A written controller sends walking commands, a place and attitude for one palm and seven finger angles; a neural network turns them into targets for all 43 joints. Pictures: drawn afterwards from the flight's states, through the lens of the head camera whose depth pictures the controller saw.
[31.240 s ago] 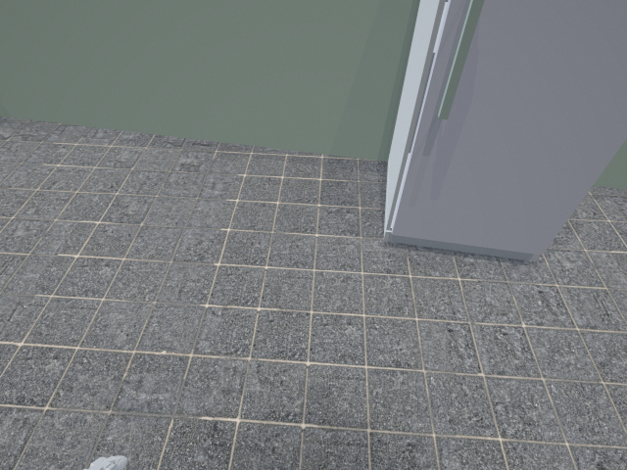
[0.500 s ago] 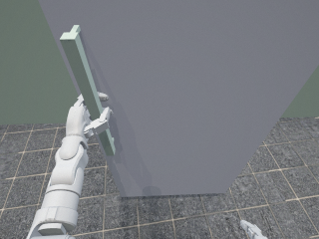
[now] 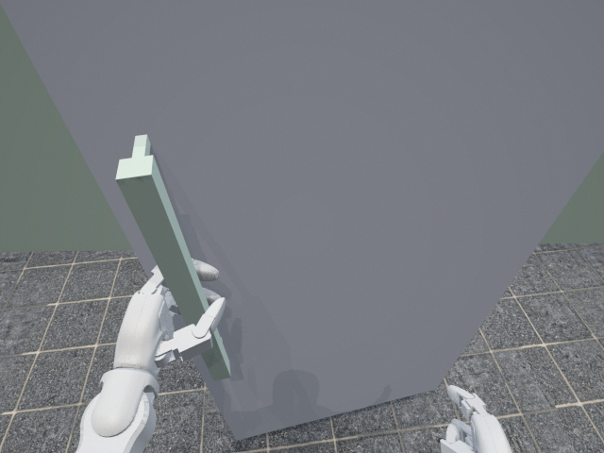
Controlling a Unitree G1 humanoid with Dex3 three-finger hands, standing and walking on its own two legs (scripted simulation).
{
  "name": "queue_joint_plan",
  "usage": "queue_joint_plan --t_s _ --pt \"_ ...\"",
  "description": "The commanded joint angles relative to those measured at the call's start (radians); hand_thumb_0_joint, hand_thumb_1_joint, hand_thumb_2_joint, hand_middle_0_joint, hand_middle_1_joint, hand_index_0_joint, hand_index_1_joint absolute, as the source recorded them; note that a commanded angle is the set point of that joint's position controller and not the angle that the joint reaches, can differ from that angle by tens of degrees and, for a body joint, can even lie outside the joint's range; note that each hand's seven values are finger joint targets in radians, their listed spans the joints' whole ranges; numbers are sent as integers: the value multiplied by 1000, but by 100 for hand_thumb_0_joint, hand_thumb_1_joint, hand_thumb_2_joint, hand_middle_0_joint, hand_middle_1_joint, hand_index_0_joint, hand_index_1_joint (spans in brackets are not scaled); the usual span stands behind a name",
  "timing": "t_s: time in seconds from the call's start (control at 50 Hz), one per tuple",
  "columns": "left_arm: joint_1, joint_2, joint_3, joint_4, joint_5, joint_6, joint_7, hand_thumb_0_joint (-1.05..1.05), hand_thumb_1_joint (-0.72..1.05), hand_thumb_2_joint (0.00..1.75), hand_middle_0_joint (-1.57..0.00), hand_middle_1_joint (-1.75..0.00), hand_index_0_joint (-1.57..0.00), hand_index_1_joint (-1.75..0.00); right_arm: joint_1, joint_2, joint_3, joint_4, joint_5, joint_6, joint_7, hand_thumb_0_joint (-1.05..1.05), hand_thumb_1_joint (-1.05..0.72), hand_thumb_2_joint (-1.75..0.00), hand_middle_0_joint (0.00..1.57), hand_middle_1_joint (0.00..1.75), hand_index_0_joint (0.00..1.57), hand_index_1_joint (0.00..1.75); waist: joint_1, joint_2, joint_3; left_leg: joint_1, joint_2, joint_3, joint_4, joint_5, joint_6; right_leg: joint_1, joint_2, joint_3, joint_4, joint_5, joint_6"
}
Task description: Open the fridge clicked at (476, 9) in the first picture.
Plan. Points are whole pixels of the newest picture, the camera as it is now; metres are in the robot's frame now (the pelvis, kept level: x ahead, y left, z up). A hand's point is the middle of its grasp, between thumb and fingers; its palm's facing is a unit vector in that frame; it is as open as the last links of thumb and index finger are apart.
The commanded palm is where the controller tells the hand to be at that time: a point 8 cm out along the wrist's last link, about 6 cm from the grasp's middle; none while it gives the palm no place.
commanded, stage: walk backward, drawing the door open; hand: left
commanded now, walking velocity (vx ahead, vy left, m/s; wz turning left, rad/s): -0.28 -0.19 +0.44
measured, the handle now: (192, 288) +0.28 +0.16 +0.10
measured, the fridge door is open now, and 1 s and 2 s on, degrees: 12 37 65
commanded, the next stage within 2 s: stop walking and hold the door back in 1.94 s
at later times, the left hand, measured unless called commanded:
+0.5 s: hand out of the picture +0.11 +0.06 +0.10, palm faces +0.16 -0.97 -0.16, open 6.7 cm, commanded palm +0.07 +0.10 +0.10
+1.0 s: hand out of the picture +0.03 -0.01 +0.10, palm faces +0.30 -0.93 -0.19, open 7.2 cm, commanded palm +0.00 +0.03 +0.10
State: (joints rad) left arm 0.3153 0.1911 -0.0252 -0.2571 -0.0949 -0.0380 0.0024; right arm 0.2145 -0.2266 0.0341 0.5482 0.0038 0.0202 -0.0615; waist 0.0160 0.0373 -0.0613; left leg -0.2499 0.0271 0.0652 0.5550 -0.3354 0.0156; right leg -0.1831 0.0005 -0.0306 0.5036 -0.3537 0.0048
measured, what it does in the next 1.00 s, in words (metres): steps to the right, turning left: left foot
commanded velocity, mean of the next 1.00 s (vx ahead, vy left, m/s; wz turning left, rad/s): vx -0.20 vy -0.37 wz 0.72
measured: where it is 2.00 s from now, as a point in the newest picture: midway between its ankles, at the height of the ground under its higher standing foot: outside the picture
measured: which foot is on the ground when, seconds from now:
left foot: down 0.00-0.58, up 0.60-0.74, down 0.76-1.00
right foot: down 0.00-0.76, up 0.78-1.00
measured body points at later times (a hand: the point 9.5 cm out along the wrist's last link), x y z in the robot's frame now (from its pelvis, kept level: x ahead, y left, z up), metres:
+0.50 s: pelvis -0.11 -0.07 +0.00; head -0.12 -0.10 +0.45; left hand +0.09 +0.11 +0.11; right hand +0.06 -0.28 -0.10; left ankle -0.04 +0.11 -0.73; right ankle -0.06 -0.12 -0.73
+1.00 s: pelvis -0.17 -0.21 +0.01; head -0.12 -0.17 +0.45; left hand +0.01 +0.04 +0.11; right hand +0.04 -0.36 -0.10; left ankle -0.17 -0.01 -0.73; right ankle -0.09 -0.39 -0.70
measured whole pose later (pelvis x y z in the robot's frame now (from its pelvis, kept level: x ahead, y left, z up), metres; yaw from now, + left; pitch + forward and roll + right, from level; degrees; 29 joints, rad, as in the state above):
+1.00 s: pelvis -0.17 -0.21 +0.01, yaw +25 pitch +1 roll -5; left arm 0.17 0.20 -0.14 -0.29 0.04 -0.04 0.06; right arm 0.22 -0.17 -0.01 0.66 -0.02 -0.13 -0.06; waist -0.03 0.08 0.12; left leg -0.37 0.12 -0.21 0.44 -0.11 -0.09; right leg -0.34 0.00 0.04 0.70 -0.39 0.03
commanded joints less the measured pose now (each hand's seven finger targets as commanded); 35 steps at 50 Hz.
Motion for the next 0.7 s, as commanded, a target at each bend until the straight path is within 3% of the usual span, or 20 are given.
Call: queue_joint_plan --t_s 0.0,0.02,0.04,0.08,0.12,0.14,0.2,0.22,0.24,0.3,0.38,0.42,0.48,0.5,0.54,0.6,0.62,0.64,0.66,0.68 --pt "-81 76 38 -223 53 -63 64 0 90 90 -45 -140 -45 -140 -59 -100 -37 -166 -12 -7 -19 0 -90 -90 20 30 20 30 -53 70 -218 367 93 -109 -6 1072 58 -116 -13 -19 89 554 41" --pt "-79 72 26 -243 58 -62 70 0 90 90 -45 -140 -45 -140 -71 -97 -38 -172 -17 -3 -14 0 -90 -90 20 30 20 30 -51 89 -211 381 120 -143 -34 1109 59 -146 3 -17 92 359 38" --pt "-77 71 19 -244 60 -60 76 0 90 90 -45 -140 -45 -140 -92 -96 -37 -174 -23 -3 -14 0 -90 -90 20 30 20 30 -45 95 -180 370 137 -167 -67 1067 62 -167 9 -18 98 222 33" --pt "-58 37 -10 -226 66 -51 88 0 90 90 -45 -140 -45 -140 -113 -85 -30 -181 -32 -1 -12 0 -90 -90 20 30 20 30 -35 84 -115 273 152 -192 -135 886 68 -166 8 -9 78 63 27" --pt "-37 30 -22 -211 72 -45 97 0 90 90 -45 -140 -45 -140 -131 -83 -25 -186 -34 0 -14 0 -90 -90 20 30 20 30 -29 40 -63 184 143 -201 -153 738 63 -142 -2 -8 1 116 26" --pt "-43 48 -11 -234 76 -50 99 0 90 90 -45 -140 -45 -140 -140 -84 -24 -189 -40 2 -18 0 -90 -90 20 30 20 30 -29 35 -59 165 124 -190 -144 707 61 -122 -12 -5 -34 221 27" --pt "-38 48 -13 -251 87 -68 92 0 90 90 -45 -140 -45 -140 -136 -63 -26 -186 -38 13 -14 0 -90 -90 20 30 20 30 -40 -65 -94 122 74 -156 -100 632 44 -64 -39 4 -79 481 30" --pt "-23 53 -4 -238 88 -69 90 0 90 90 -45 -140 -45 -140 -125 -57 -35 -183 -34 12 -15 0 -90 -90 20 30 20 30 -41 -129 -125 128 59 -132 -83 580 40 -54 -45 -3 -87 515 37" --pt "-37 61 -1 -236 86 -69 88 0 90 90 -45 -140 -45 -140 -134 -57 -40 -182 -25 9 -18 0 -90 -90 20 30 20 30 -42 -167 -131 115 45 -117 -81 483 32 -54 -51 -12 -102 485 37" --pt "-78 41 -29 -244 91 -76 88 0 90 90 -45 -140 -45 -140 -142 -45 -43 -176 -26 0 -25 0 -90 -90 20 30 20 30 -54 -124 -101 98 14 -93 -100 225 23 -133 -69 -6 -179 237 22" --pt "-91 44 -46 -249 102 -82 101 0 90 90 -45 -140 -45 -140 -158 -48 -46 -147 -33 -14 -36 0 -90 -90 20 30 20 30 -63 -32 -42 93 19 -125 -118 98 11 -235 -57 -8 -221 -39 20" --pt "-100 48 -50 -270 108 -82 110 0 90 90 -45 -140 -45 -140 -157 -48 -49 -132 -33 -22 -43 0 -90 -90 20 30 20 30 -68 -10 -33 89 13 -142 -118 60 6 -257 -45 -14 -212 -107 14" --pt "-87 50 -56 -278 111 -73 117 0 90 90 -45 -140 -45 -140 -162 -43 -51 -113 -36 -37 -54 0 -90 -90 20 30 20 30 -68 -28 -4 24 11 -185 -131 -27 4 -258 -32 -16 -191 -184 0" --pt "-88 52 -53 -288 112 -69 120 0 90 90 -45 -140 -45 -140 -165 -36 -53 -105 -35 -42 -56 0 -90 -90 20 30 20 30 -65 -65 -5 7 -3 -171 -90 -34 1 -262 -48 -4 -208 -212 -4" --pt "-122 74 -40 -313 114 -64 124 0 90 90 -45 -140 -45 -140 -156 -31 -57 -78 -30 -61 -57 0 -90 -90 20 30 20 30 -73 -121 -18 38 -41 -103 64 1 -24 -330 -112 -2 -241 -276 -44" --pt "-147 74 -28 -316 124 -50 124 0 90 90 -45 -140 -45 -140 -120 -18 -58 -54 -30 -75 -58 0 -90 -90 20 30 20 30 -77 -169 -28 -43 -62 -5 363 -41 -42 -348 -210 -25 -259 -271 -97" --pt "-154 78 -15 -307 128 -52 121 0 90 90 -45 -140 -45 -140 -117 -15 -57 -55 -28 -79 -57 0 -90 -90 20 30 20 30 -69 -199 -17 -75 -57 31 492 -85 -41 -363 -241 -37 -281 -271 -103" --pt "-171 76 -23 -296 127 -54 116 0 90 90 -45 -140 -45 -140 -116 -23 -55 -49 -25 -89 -54 0 -90 -90 20 30 20 30 -75 -178 -3 -80 -35 29 538 -114 -37 -370 -260 -59 -268 -238 -119" --pt "-174 61 -25 -295 134 -62 110 0 90 90 -45 -140 -45 -140 -98 -11 -49 -56 -30 -103 -55 0 -90 -90 20 30 20 30 -68 -175 20 -71 -6 47 503 -122 -33 -343 -247 -111 -238 -170 -132" --pt "-193 48 -39 -300 135 -72 101 0 90 90 -45 -140 -45 -140 -77 -10 -42 -60 -36 -121 -58 0 -90 -90 20 30 20 30 -77 -150 47 -43 25 21 379 -117 -22 -335 -216 -157 -160 -100 -127"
